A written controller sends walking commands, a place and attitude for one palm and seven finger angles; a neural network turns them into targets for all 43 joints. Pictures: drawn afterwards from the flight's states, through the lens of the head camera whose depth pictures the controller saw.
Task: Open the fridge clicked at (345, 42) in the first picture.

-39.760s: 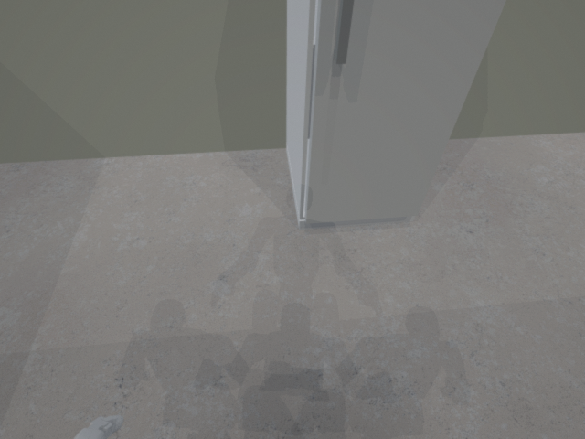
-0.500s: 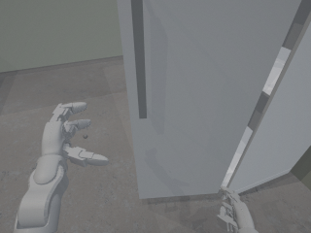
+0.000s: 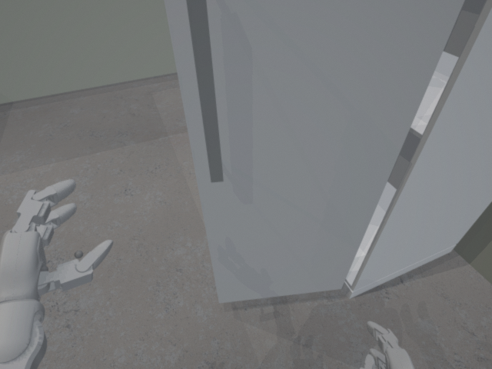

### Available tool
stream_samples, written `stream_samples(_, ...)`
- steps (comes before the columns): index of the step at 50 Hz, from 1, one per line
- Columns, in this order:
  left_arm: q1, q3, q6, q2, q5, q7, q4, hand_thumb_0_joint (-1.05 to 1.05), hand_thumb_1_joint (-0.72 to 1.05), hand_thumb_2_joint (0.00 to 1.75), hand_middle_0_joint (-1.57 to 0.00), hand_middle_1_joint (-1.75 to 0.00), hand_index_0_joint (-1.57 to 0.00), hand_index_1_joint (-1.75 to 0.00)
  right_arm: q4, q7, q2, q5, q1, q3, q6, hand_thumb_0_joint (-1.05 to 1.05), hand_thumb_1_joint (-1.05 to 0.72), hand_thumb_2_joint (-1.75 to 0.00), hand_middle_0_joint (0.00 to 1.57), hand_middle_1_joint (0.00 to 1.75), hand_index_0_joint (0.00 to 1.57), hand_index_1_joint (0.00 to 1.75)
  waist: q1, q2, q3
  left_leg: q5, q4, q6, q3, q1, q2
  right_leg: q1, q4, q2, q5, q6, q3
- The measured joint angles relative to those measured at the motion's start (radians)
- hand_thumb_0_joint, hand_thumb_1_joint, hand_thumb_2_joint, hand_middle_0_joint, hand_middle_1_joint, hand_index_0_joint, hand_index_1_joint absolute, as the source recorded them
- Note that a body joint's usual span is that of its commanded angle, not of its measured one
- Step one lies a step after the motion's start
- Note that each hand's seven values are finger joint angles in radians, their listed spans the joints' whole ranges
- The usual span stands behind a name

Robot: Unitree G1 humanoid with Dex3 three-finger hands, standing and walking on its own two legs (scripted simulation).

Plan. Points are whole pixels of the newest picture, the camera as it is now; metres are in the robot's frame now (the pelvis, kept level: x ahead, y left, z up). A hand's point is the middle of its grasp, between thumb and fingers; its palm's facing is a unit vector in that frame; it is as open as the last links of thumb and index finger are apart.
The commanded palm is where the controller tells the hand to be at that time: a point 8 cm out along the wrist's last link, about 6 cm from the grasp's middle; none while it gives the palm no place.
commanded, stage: draw the hand back to the body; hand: left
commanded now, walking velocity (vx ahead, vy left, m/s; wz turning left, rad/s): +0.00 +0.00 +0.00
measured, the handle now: (206, 83) +0.50 +0.13 +0.25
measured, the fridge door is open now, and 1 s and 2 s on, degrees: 74 74 74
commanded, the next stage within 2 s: step back with the hand held close in 0.54 s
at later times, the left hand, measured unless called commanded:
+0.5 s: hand (63, 262) +0.20 +0.27 +0.14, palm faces +0.46 -0.81 -0.36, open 7.5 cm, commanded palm +0.14 +0.30 +0.17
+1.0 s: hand (53, 268) +0.19 +0.28 +0.14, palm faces +0.36 -0.81 -0.46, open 7.4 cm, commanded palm +0.13 +0.32 +0.17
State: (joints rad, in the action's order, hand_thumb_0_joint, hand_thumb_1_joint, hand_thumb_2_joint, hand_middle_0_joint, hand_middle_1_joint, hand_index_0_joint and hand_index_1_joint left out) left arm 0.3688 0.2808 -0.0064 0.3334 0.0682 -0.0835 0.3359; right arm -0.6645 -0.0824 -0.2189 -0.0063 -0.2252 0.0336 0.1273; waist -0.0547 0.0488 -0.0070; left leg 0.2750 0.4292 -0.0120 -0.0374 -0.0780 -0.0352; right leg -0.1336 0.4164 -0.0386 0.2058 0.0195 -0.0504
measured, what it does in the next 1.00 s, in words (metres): stands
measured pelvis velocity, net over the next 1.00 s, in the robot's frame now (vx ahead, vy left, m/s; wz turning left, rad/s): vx -0.01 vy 0.02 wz -0.01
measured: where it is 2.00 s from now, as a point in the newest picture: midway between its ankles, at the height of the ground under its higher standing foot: outside the picture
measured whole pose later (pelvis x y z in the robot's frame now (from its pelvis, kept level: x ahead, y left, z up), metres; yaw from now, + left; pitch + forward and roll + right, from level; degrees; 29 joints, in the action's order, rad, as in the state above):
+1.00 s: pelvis -0.01 +0.02 -0.01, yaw +0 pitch +1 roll +0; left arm 0.54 0.38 -0.13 0.40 0.05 -0.11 0.45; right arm -0.55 -0.09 -0.22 -0.01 -0.17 0.00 0.01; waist 0.00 0.00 0.00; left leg 0.28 0.52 0.02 -0.05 -0.24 -0.01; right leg -0.29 0.48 -0.07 0.19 0.05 -0.03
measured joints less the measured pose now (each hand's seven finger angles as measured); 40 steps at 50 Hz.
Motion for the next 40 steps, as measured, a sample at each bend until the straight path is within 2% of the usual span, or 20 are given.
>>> stream_samples(10,0.091,0.049,-0.019,0.017,0.000,-0.005,0.044,0.01,0.65,0.79,-0.21,-0.45,-0.22,-0.44,0.017,-0.005,-0.007,0.000,0.018,-0.015,0.026,0.02,-0.91,-0.89,0.20,0.30,0.20,0.30,-0.019,0.001,0.014,0.008,0.002,-0.003,0.005,0.002,-0.004,0.006,-0.002,0.004,0.008,-0.002,-0.005)
stream_samples(17,0.063,0.044,-0.008,-0.007,-0.003,-0.015,0.026,0.01,0.82,0.87,-0.21,-0.35,-0.21,-0.34,0.023,-0.007,-0.007,0.001,0.035,-0.010,0.034,0.02,-0.91,-0.89,0.20,0.30,0.20,0.30,-0.032,0.001,0.003,0.010,0.007,-0.002,0.015,-0.003,-0.001,0.006,0.000,0.000,0.012,-0.001,-0.015)
stream_samples(24,0.057,0.033,-0.003,-0.006,-0.004,-0.014,0.035,0.01,0.88,0.89,-0.21,-0.32,-0.21,-0.31,0.021,-0.005,0.006,0.007,0.034,-0.001,0.039,0.02,-0.91,-0.89,0.20,0.30,0.20,0.30,-0.026,-0.005,0.001,0.015,0.008,-0.002,0.014,-0.001,-0.001,0.007,0.003,0.000,0.018,-0.001,-0.014)
stream_samples(35,0.060,0.061,-0.012,0.007,0.001,-0.006,0.040,0.01,0.89,0.90,-0.21,-0.31,-0.21,-0.30,0.024,0.001,0.005,0.005,0.014,-0.004,0.014,0.02,-0.91,-0.89,0.20,0.30,0.20,0.30,-0.017,0.007,0.008,0.024,0.015,0.003,0.009,-0.006,0.002,0.001,0.008,-0.002,0.024,0.005,-0.008)
stream_samples(40,0.060,0.103,-0.086,0.014,-0.006,-0.019,0.050,0.02,0.89,0.90,-0.21,-0.31,-0.21,-0.30,0.051,0.005,-0.006,0.009,0.035,-0.008,-0.034,0.02,-0.91,-0.89,0.20,0.30,0.20,0.30,0.014,-0.001,0.015,0.027,0.050,0.008,0.012,-0.082,0.001,-0.060,0.012,-0.002,0.009,0.010,-0.010)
